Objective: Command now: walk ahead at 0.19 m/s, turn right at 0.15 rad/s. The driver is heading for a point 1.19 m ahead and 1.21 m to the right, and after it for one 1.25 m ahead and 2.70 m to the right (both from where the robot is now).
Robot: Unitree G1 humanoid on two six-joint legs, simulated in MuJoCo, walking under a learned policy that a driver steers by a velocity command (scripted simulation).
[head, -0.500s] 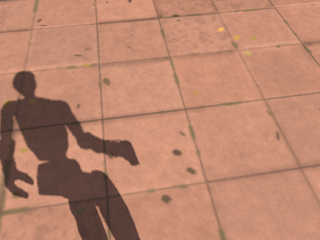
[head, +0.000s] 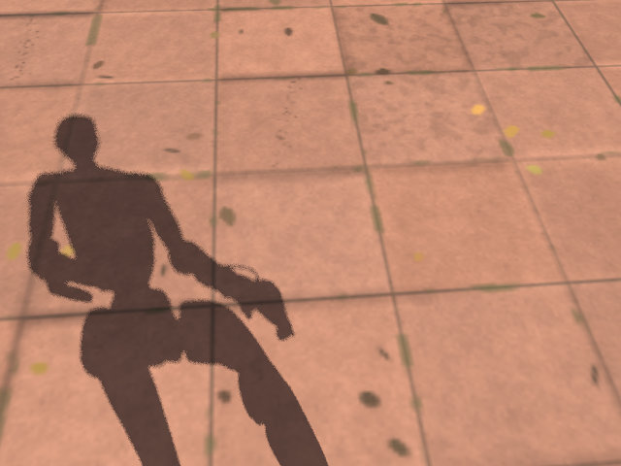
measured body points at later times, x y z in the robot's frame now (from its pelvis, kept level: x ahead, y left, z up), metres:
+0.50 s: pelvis +0.11 +0.00 -0.01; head +0.14 +0.00 +0.44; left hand +0.33 +0.24 -0.11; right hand +0.18 -0.31 -0.11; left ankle +0.17 +0.12 -0.74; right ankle +0.17 -0.12 -0.74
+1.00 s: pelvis +0.10 -0.02 -0.01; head +0.12 -0.06 +0.44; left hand +0.39 +0.12 -0.08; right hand +0.06 -0.34 -0.12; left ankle +0.16 +0.12 -0.68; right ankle +0.05 -0.11 -0.74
